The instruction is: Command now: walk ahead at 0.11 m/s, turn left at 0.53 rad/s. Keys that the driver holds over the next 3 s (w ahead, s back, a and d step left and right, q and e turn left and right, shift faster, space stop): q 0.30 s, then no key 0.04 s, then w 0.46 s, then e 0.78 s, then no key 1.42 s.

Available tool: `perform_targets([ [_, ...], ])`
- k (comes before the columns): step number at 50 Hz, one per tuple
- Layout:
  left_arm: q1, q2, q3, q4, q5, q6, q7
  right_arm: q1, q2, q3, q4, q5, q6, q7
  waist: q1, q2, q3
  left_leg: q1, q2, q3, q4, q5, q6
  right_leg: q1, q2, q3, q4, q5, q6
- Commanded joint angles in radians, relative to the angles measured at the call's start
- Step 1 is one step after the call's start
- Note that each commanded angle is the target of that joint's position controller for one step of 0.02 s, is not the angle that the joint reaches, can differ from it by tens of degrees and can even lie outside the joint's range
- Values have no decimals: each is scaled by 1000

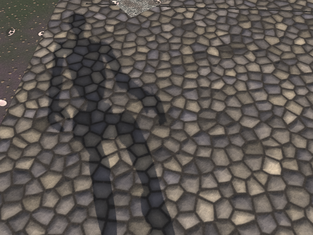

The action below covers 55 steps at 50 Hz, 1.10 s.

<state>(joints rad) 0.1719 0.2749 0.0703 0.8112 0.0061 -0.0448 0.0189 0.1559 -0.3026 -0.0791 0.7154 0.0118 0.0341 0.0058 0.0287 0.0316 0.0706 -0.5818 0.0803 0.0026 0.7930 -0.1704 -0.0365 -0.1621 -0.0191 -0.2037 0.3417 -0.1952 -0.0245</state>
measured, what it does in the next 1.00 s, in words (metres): walks ahead: left foot, then right foot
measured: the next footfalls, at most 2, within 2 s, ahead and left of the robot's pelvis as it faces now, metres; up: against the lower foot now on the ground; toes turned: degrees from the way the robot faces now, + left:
left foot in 0.12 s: +0.13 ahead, +0.13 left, +0.00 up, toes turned +7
right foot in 0.54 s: +0.14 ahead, -0.10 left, +0.00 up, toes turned +16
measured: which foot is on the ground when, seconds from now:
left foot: up 0.00-0.10, down 0.12-0.54, up 0.56-0.94, down 0.96-1.00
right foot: down 0.00-0.12, up 0.14-0.52, down 0.54-0.98, up 1.00-1.00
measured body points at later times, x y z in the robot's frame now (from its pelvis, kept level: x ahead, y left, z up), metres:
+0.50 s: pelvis +0.07 +0.02 -0.01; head +0.09 +0.03 +0.44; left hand +0.14 +0.33 -0.12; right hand +0.29 -0.21 -0.10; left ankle +0.09 +0.13 -0.74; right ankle +0.11 -0.11 -0.73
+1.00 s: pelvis +0.22 +0.09 -0.02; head +0.26 +0.10 +0.43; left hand +0.11 +0.34 -0.15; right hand +0.52 -0.07 -0.09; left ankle +0.29 +0.23 -0.75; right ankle +0.11 -0.10 -0.72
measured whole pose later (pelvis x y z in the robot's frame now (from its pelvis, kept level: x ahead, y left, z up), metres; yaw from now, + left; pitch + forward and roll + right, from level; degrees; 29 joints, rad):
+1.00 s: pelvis +0.22 +0.09 -0.02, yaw +13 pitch +3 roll +0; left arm 0.43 0.27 0.05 0.92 -0.01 -0.04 0.01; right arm 0.01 -0.25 -0.05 0.63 -0.02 -0.07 0.02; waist 0.10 0.00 0.05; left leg -0.46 0.01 0.01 0.52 -0.10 0.02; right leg -0.12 -0.03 0.07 0.68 -0.51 0.04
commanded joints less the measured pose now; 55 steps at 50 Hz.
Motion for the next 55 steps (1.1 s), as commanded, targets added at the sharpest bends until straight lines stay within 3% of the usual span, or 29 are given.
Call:
perform_targets([
  [1,-61,183,45,-60,-19,4,3,11,-68,-21,-83,-3,6,19,-23,-122,-117,121,2,14,-72,-13,25,50,-296,94,-42,440,-165],
  [5,-51,177,49,-39,-43,23,0,63,-106,-46,-95,-8,14,21,-66,-88,-133,286,-63,57,-303,76,99,54,-257,49,191,416,-70],
  [6,7,149,42,-30,-19,22,-4,137,-203,-78,-87,-8,9,0,-76,68,-189,471,12,-86,-362,479,156,-63,-170,-5,409,265,9],
  [7,14,91,19,-72,32,20,-10,142,-309,-94,-108,-20,8,-19,-37,329,-220,683,255,-447,-341,846,354,-412,-2,-9,743,-448,108],
  [8,-30,112,20,-76,21,20,-12,159,-247,-73,-121,-32,-13,-5,-93,195,-357,683,308,-550,-383,695,445,-465,27,219,894,-534,102],
  [9,-89,140,27,-86,-11,25,-11,120,-219,-64,-124,-27,-30,3,-94,109,-302,637,261,-462,-407,604,408,-496,5,256,928,-464,84],
  [11,-98,141,32,-74,-4,35,9,29,-162,-49,-128,2,-35,-8,-51,31,-214,529,178,-367,-427,396,307,-506,-31,274,833,-321,73],
  [14,-72,130,33,-69,-3,43,15,-19,-160,-45,-148,-14,-23,-27,-12,79,-208,415,121,-325,-456,341,284,-391,-1,266,719,-223,84],
  [17,-63,103,22,-58,-6,46,15,-12,-164,-47,-148,-11,-20,-38,-21,81,-225,408,109,-314,-449,285,279,-335,9,267,574,-184,100],
  [20,-74,102,16,-61,-10,47,0,-3,-155,-40,-137,-10,-17,-39,-46,132,-211,327,83,-342,-516,-198,267,-250,9,237,455,-145,92],
  [23,-68,112,16,-65,-14,25,-19,26,-149,-30,-113,-13,-20,-30,-54,150,-162,282,94,-395,-533,-391,254,-189,19,205,358,-184,61],
  [26,27,85,11,-19,-13,-6,-34,20,-123,-15,-96,-5,-21,-27,4,101,-111,173,44,-375,-486,-483,204,-6,27,168,129,-93,-6],
  [27,95,106,15,2,-6,-14,-31,-3,-86,-3,-104,-6,-25,-28,31,49,-98,101,-6,-332,-383,-461,162,69,-45,254,56,-147,-39],
  [28,207,156,20,26,7,-20,-24,-15,-9,17,-114,-6,-33,-26,47,-132,-127,-18,-118,-176,-47,-417,91,170,-245,502,-57,-299,-101],
  [29,205,275,51,32,29,-26,-35,-54,-66,-1,-171,16,-55,-26,37,-284,-1,-251,-177,-104,94,-399,77,108,-387,856,-197,-560,-236],
  [30,139,228,42,6,21,-39,-27,-65,-125,-17,-157,23,-74,-27,22,-216,68,-298,-115,-176,193,-306,78,79,-386,859,-217,-591,-249],
  [31,102,175,28,1,4,-45,-16,-35,-136,-24,-135,19,-82,-19,-5,-199,70,-328,-97,-176,215,-210,75,115,-337,758,-203,-508,-209],
  [33,107,148,19,3,-13,-45,-10,-33,-107,-21,-113,-3,-90,-11,-2,-173,39,-317,-52,-123,197,-97,53,160,-274,609,-209,-343,-160],
  [35,158,122,9,20,-11,-48,-8,-70,-58,-11,-113,-7,-96,-3,21,-156,9,-256,-36,-62,175,8,32,151,-227,491,-220,-163,-147],
  [39,216,136,8,40,-15,-38,-6,-156,-1,10,-137,3,-102,10,63,-162,5,-134,-34,2,-40,113,9,117,-182,345,-221,28,-140],
  [43,276,166,13,66,-20,-13,-6,-221,4,14,-160,4,-118,32,81,-162,31,26,-81,30,-220,117,10,79,-185,328,-147,242,-137],
  [45,265,187,21,68,-27,-1,-5,-177,-33,0,-155,5,-125,35,40,-189,-1,122,-94,5,-278,119,33,98,-203,361,-75,370,-113],
  [47,216,185,23,51,-36,1,-1,-19,-92,-26,-104,-9,-127,21,-56,-168,-95,367,-109,8,-380,235,81,74,-154,338,90,556,-62],
  [48,203,155,15,28,-22,-7,-1,97,-153,-44,-83,-25,-127,6,-106,-121,-201,599,-9,-58,-339,461,121,-41,-95,305,265,427,-16],
  [49,275,49,-16,0,11,-17,-5,207,-240,-59,-78,-55,-109,-14,-106,141,-391,976,284,-310,-222,852,242,-348,14,250,624,-131,54],
  [50,361,66,-18,10,-20,-21,-3,204,-212,-49,-84,-43,-89,-10,-95,280,-566,973,419,-513,-306,779,359,-399,59,321,846,-526,76],
  [51,302,158,14,17,-47,-9,1,149,-147,-31,-90,-34,-75,-9,-97,167,-450,830,348,-408,-361,605,325,-441,5,331,932,-479,81],
  [53,214,126,18,5,-39,29,17,19,-66,-3,-81,-15,-71,-13,-45,95,-232,579,243,-217,-429,420,263,-474,-52,271,900,-370,92],
  [55,235,91,20,-2,-27,73,30,-70,-62,-4,-68,-37,-78,-7,11,121,-148,342,195,-106,-516,313,247,-342,-64,243,851,-283,104],
])
Over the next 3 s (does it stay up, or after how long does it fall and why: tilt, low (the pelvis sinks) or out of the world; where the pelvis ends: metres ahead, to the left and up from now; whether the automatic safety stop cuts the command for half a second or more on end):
stays up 0.34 0.12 0.00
